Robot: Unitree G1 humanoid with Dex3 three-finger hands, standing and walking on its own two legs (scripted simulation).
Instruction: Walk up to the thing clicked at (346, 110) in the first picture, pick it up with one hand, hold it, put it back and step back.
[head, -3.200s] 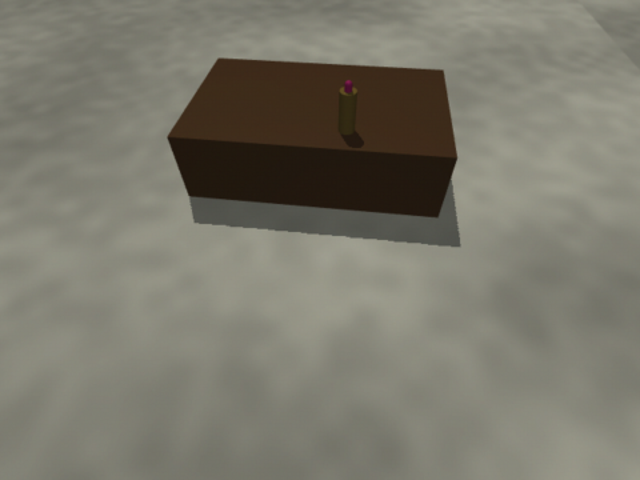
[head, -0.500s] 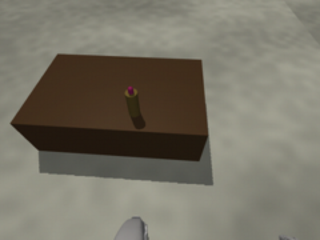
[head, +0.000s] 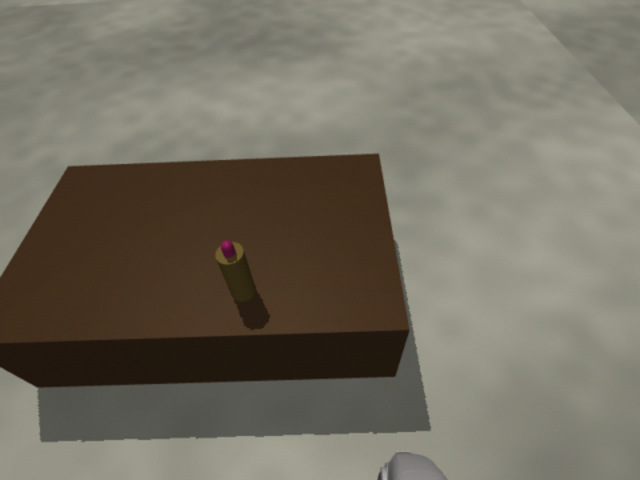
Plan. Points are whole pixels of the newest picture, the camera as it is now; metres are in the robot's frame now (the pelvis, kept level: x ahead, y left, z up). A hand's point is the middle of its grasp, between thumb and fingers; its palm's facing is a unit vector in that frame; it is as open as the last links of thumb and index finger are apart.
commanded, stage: walk up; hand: left
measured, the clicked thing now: (235, 268) +0.63 +0.24 -0.33
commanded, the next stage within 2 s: stand in 1.68 s
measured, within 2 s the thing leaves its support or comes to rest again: neither
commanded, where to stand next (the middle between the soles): +0.18 +0.02 m, yaw +1 degrees
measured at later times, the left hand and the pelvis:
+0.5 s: hand (141, 476) +0.16 +0.28 -0.16, palm faces +0.03 -0.93 -0.36, open 7.4 cm; pelvis +0.10 +0.01 -0.01, yaw +2 degrees
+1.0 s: hand out of the picture +0.14 +0.29 -0.14, palm faces +0.02 -0.92 -0.39, open 7.4 cm; pelvis +0.11 +0.01 +0.01, yaw +1 degrees
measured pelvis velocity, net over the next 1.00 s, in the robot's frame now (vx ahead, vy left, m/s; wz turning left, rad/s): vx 0.11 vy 0.01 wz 0.02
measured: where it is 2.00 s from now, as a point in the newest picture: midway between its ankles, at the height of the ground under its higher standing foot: outside the picture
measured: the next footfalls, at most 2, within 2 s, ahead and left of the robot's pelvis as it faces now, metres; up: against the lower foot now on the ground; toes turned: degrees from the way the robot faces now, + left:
right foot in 0.02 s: +0.13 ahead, -0.13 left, +0.00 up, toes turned +0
left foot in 0.44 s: +0.21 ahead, +0.13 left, +0.00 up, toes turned +2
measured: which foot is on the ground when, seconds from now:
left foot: down 0.00-0.04, up 0.06-0.42, down 0.44-1.00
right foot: up 0.00-0.00, down 0.02-1.00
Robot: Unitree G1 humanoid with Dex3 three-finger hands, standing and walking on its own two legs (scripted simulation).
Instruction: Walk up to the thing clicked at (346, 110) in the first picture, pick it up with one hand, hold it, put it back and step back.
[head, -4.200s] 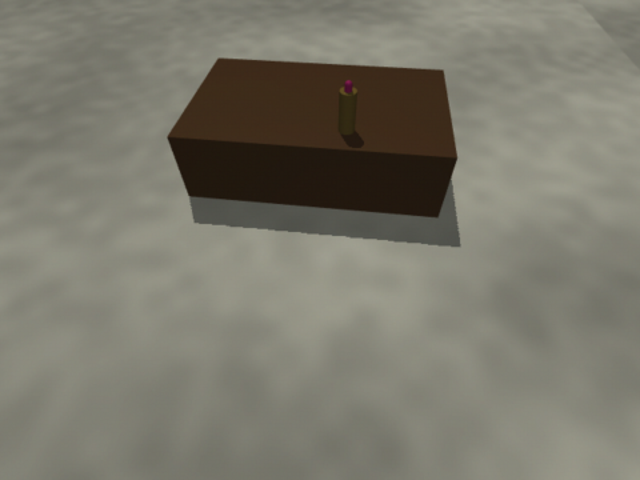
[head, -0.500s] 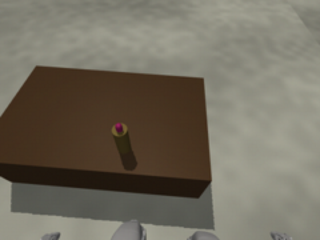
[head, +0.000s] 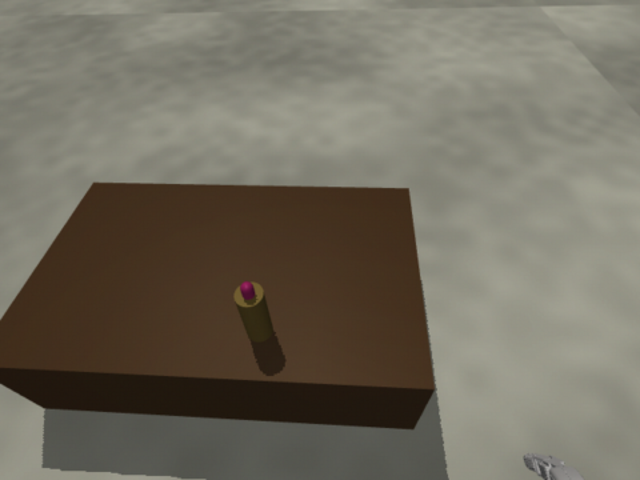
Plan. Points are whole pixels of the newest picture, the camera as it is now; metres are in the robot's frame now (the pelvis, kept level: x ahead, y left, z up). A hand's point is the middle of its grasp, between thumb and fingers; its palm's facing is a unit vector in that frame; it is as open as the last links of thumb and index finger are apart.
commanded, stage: walk up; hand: left
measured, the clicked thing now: (253, 309) +0.52 +0.21 -0.34
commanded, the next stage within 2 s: stand in 0.68 s
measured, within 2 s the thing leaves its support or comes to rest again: neither
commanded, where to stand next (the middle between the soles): +0.08 +0.01 m, yaw +0 degrees
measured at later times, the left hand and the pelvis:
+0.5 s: hand out of the picture +0.12 +0.25 -0.15, palm faces -0.04 -0.94 -0.33, open 7.4 cm; pelvis +0.02 +0.00 +0.01, yaw -1 degrees
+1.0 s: hand out of the picture +0.09 +0.25 -0.15, palm faces -0.05 -0.95 -0.32, open 7.4 cm; pelvis +0.02 +0.00 +0.01, yaw -1 degrees
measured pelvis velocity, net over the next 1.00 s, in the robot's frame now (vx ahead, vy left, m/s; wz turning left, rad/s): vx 0.02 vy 0.00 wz -0.02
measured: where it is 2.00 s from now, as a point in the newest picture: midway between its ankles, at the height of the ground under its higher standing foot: outside the picture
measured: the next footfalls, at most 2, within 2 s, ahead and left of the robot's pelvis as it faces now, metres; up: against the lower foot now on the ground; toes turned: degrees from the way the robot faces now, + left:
none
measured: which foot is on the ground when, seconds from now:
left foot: down 0.00-1.00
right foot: down 0.00-1.00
